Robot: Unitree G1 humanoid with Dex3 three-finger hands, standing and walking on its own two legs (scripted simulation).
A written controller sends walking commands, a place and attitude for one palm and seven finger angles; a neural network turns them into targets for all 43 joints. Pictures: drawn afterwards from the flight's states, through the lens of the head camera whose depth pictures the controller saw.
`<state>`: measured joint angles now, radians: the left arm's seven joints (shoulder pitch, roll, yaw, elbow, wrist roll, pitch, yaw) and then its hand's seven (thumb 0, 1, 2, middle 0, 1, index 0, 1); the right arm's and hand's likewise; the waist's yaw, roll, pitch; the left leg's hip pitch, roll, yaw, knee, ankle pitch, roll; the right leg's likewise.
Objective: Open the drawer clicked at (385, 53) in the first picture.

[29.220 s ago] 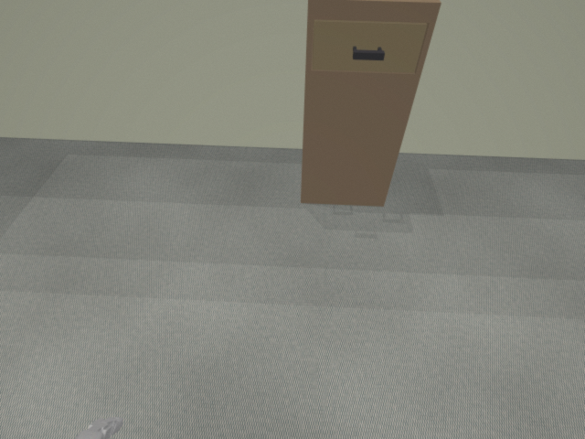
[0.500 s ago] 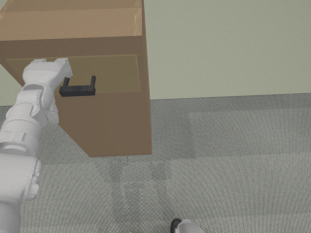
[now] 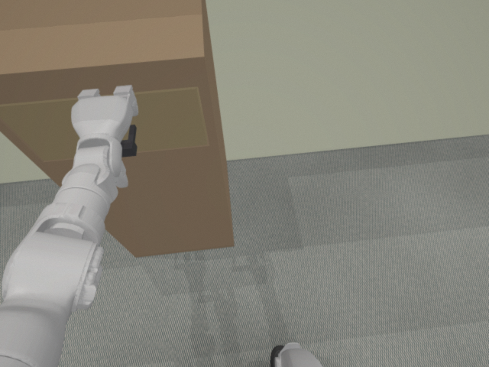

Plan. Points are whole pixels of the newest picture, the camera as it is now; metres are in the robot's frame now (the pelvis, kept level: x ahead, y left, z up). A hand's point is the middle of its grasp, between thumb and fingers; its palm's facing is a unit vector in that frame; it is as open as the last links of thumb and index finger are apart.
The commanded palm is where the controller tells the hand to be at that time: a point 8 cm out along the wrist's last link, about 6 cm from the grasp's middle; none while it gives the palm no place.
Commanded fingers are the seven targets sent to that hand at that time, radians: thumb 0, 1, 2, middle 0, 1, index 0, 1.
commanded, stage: lower the fingers behind the handle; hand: left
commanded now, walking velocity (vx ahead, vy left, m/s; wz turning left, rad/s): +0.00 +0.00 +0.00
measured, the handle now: (110, 141) +0.54 +0.24 +0.01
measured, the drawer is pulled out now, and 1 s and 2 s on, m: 0.00 0.00 0.00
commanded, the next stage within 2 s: lift the fingers back up to retry in 1.02 s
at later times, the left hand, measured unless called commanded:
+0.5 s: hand (107, 157) +0.49 +0.23 +0.02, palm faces +0.02 +0.02 -1.00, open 13.8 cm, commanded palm +0.48 +0.25 +0.05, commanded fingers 0.00 -0.50 0.30 -0.30 -1.20 -0.30 -1.20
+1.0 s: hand (106, 156) +0.50 +0.24 +0.02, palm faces -0.02 +0.01 -1.00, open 13.8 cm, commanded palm +0.48 +0.26 +0.05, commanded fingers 0.00 -0.50 0.30 -0.30 -1.20 -0.30 -1.20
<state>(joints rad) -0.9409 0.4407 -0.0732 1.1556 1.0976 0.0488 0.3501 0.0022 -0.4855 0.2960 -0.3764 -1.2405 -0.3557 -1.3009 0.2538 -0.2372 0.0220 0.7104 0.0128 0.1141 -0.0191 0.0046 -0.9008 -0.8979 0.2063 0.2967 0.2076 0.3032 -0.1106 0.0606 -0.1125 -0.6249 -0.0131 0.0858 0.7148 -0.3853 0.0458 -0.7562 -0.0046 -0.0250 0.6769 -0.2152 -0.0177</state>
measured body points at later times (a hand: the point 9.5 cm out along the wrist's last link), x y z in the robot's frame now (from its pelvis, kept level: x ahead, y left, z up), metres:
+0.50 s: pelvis -0.02 -0.01 -0.03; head +0.11 -0.01 +0.40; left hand +0.49 +0.23 +0.07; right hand -0.01 -0.30 -0.15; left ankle -0.03 +0.09 -0.71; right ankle +0.06 -0.11 -0.71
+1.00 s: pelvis -0.04 +0.00 -0.04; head +0.10 -0.01 +0.39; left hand +0.49 +0.23 +0.07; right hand -0.03 -0.29 -0.16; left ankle -0.03 +0.09 -0.71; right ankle +0.06 -0.11 -0.71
